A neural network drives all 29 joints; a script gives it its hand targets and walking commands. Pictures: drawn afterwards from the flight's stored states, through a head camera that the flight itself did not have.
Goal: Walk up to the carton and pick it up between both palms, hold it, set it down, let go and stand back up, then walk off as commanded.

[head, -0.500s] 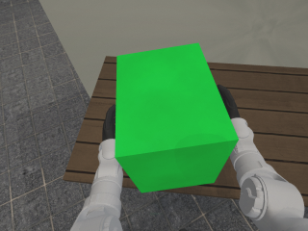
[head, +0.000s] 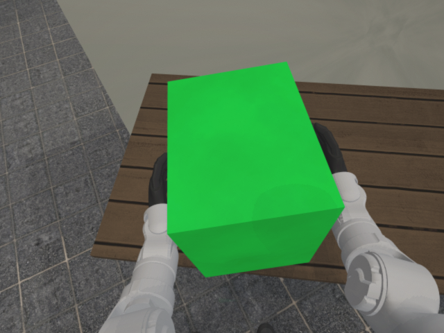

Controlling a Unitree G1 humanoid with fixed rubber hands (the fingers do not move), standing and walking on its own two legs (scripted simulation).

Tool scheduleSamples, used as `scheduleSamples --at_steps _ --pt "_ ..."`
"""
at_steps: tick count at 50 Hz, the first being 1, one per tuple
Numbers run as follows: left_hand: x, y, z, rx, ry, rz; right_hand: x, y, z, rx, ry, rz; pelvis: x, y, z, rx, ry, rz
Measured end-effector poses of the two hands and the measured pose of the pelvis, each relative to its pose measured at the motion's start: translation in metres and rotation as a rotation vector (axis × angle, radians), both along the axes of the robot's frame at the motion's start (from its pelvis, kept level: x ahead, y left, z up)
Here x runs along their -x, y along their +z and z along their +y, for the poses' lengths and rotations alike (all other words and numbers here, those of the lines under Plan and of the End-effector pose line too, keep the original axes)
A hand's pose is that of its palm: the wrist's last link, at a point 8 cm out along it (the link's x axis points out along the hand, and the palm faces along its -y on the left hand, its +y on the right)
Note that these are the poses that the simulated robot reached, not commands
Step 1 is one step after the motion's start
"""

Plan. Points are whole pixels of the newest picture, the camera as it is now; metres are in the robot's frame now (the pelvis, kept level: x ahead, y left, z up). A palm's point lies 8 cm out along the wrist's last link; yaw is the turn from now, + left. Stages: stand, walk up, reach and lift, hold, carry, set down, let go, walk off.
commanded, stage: set down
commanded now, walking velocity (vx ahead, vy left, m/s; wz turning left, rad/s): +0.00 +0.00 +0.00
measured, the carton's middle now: (242, 177) +0.41 -0.01 -0.05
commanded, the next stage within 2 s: none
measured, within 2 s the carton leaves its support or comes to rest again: rests again in 1.34 s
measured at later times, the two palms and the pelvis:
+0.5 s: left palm (161, 197) +0.36 +0.15 -0.02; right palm (331, 166) +0.41 -0.17 +0.01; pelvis +0.00 +0.00 +0.00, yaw +0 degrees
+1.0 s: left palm (162, 198) +0.36 +0.15 -0.02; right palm (332, 166) +0.41 -0.17 +0.01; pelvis +0.00 +0.00 +0.00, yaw +0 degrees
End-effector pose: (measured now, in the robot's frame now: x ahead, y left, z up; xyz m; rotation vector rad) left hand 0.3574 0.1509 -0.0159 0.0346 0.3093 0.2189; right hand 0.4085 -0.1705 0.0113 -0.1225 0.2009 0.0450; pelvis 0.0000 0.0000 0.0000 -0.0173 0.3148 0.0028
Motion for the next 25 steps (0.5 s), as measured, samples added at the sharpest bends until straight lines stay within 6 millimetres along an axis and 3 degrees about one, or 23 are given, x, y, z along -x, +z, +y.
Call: scheduleSamples --at_steps 25 --pt "0.0017 -0.0030 -0.0016 0.024 0.010 -0.017 0.0023 -0.0035 -0.0019 0.007 0.000 -0.006 0.0012 -0.0004 -0.0004 0.000 0.000 0.008"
